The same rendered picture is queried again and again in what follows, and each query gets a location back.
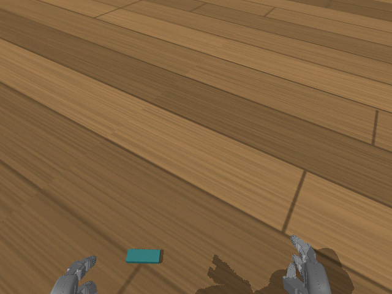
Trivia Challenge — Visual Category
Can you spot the small box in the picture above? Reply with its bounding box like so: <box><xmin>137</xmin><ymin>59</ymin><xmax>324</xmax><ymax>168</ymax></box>
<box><xmin>126</xmin><ymin>249</ymin><xmax>160</xmax><ymax>264</ymax></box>

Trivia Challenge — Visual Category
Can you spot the left robot hand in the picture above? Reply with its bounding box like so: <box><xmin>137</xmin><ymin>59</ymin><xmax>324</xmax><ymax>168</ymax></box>
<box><xmin>50</xmin><ymin>255</ymin><xmax>97</xmax><ymax>294</ymax></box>

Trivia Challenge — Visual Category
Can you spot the right robot hand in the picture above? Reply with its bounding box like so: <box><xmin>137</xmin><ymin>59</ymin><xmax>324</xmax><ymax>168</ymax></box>
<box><xmin>283</xmin><ymin>235</ymin><xmax>331</xmax><ymax>294</ymax></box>

